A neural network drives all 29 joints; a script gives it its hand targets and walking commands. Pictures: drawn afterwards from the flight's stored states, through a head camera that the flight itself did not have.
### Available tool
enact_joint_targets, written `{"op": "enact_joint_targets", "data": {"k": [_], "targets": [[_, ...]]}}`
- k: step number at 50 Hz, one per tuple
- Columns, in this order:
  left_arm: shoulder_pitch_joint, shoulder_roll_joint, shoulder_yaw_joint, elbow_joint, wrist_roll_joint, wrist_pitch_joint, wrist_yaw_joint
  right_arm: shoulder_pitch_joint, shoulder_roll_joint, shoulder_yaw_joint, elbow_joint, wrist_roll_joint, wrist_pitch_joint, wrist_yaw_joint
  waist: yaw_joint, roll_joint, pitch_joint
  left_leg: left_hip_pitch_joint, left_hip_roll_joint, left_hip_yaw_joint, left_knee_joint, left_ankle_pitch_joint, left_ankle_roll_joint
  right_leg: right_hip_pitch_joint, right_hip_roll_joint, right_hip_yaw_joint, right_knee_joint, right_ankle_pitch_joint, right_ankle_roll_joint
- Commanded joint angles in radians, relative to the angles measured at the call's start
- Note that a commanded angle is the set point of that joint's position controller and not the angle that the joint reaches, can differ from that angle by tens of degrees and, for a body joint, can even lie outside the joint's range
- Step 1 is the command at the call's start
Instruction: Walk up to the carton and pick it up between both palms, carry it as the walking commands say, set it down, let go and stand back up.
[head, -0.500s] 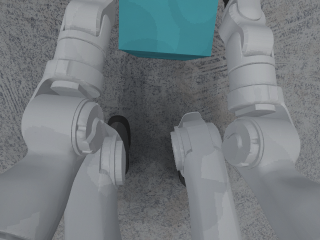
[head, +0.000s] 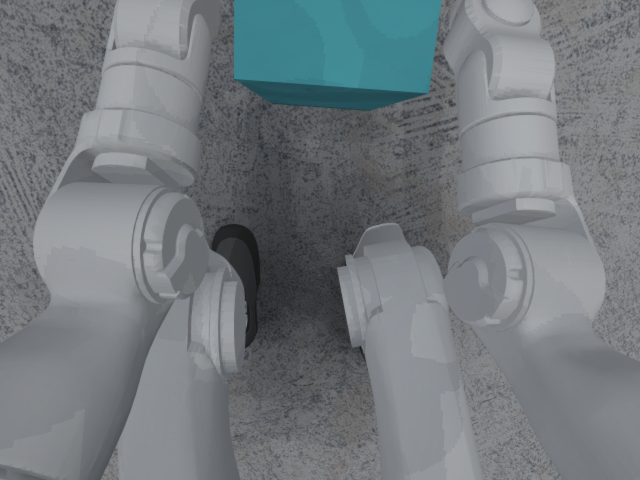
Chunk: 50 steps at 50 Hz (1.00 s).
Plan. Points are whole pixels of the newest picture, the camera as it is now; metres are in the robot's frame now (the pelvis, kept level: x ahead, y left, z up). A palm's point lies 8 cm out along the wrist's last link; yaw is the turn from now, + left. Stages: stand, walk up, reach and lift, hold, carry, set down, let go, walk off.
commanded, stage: set down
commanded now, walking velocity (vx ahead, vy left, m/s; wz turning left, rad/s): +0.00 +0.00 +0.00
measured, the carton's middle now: out of the picture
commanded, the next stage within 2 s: none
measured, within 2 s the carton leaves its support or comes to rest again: neither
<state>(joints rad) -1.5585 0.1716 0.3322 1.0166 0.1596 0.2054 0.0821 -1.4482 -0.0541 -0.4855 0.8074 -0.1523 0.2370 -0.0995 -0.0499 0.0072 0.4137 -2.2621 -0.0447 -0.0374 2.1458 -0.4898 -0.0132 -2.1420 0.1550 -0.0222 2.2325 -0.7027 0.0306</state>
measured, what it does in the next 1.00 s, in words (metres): stands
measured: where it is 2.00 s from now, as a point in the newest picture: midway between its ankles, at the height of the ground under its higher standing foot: (307, 318)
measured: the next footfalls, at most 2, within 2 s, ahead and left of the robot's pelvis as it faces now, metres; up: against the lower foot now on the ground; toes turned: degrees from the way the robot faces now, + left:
none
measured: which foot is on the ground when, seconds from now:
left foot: down 0.00-1.00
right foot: down 0.00-1.00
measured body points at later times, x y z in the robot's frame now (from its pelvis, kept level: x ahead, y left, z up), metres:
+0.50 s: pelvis +0.00 +0.00 +0.00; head +0.37 +0.00 +0.24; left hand +0.58 +0.10 -0.17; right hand +0.56 -0.14 -0.16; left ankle +0.13 +0.12 -0.34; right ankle +0.09 -0.11 -0.34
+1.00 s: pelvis +0.00 +0.00 +0.02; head +0.37 +0.01 +0.27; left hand +0.59 +0.15 -0.14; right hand +0.56 -0.16 -0.13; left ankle +0.13 +0.12 -0.34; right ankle +0.09 -0.11 -0.34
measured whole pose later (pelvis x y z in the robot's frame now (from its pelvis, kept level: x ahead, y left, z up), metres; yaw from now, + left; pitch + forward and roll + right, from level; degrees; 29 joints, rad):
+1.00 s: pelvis +0.00 +0.00 +0.02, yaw +0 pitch +36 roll -3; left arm -1.55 0.39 0.06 1.13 -0.14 0.11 0.11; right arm -1.45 -0.23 -0.17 1.00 0.15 0.11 -0.15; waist -0.07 -0.01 0.36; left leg -2.24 -0.07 -0.05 2.09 -0.48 -0.03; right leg -2.12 0.14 -0.03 2.17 -0.69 0.02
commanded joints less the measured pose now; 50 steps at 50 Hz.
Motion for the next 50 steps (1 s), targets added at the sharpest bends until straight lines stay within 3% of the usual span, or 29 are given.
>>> {"op": "enact_joint_targets", "data": {"k": [1,21,27,31,33,35,38,42,50], "targets": [[-0.387,-0.834,-0.261,0.063,-0.043,0.007,-0.218,-0.541,0.859,0.413,0.073,0.083,0.017,0.262,0.002,-0.018,-0.991,0.675,-0.097,0.064,-0.059,0.179,0.049,0.268,0.009,-0.017,-0.274,0.26,0.022],[-0.342,-0.689,-0.194,0.077,0.001,-0.012,-0.201,-0.519,0.716,0.344,0.078,0.049,-0.007,0.238,0.009,-0.009,-0.989,0.709,-0.085,0.062,-0.054,0.189,0.042,0.271,0.005,-0.026,-0.266,0.263,0.035],[-0.319,-0.441,-0.15,0.048,0.001,-0.039,-0.137,-0.459,0.461,0.264,0.068,0.043,-0.037,0.174,0.001,-0.003,-1.042,0.754,-0.076,0.066,-0.053,0.204,0.024,0.309,-0.002,-0.033,-0.266,0.283,0.045],[-0.281,-0.046,-0.066,0.018,0.014,-0.075,-0.037,-0.356,0.079,0.165,0.063,0.042,-0.078,0.066,-0.004,0.016,-1.108,0.812,-0.062,0.071,-0.054,0.227,0.001,0.367,-0.013,-0.036,-0.27,0.314,0.056],[-0.261,0.194,-0.047,0.0,-0.014,-0.098,0.027,-0.308,-0.155,0.132,0.048,0.071,-0.103,-0.009,-0.017,0.032,-1.18,0.853,-0.055,0.072,-0.056,0.265,-0.01,0.411,-0.023,-0.038,-0.28,0.35,0.061],[-0.284,0.256,-0.085,-0.013,-0.071,-0.112,0.05,-0.293,-0.233,0.152,0.061,0.119,-0.119,-0.046,-0.036,0.056,-1.251,0.892,-0.05,0.069,-0.059,0.308,-0.013,0.442,-0.032,-0.041,-0.291,0.399,0.061],[-0.324,0.24,-0.186,-0.023,-0.176,-0.124,0.044,-0.28,-0.247,0.23,0.092,0.208,-0.138,-0.052,-0.057,0.085,-1.282,0.919,-0.039,0.056,-0.056,0.34,-0.005,0.423,-0.044,-0.038,-0.291,0.433,0.048],[-0.328,0.25,-0.258,0.02,-0.271,-0.126,0.029,-0.295,-0.256,0.302,0.116,0.288,-0.15,-0.046,-0.059,0.08,-1.277,0.874,-0.022,0.047,-0.059,0.316,0.006,0.405,-0.062,-0.022,-0.301,0.418,0.032],[-0.304,0.264,-0.281,-0.02,-0.301,-0.099,0.031,-0.249,-0.28,0.3,0.048,0.299,-0.137,-0.06,-0.084,0.103,-1.476,0.955,-0.028,0.049,-0.116,0.319,0.006,0.459,-0.062,-0.036,-0.348,0.439,0.017]]}}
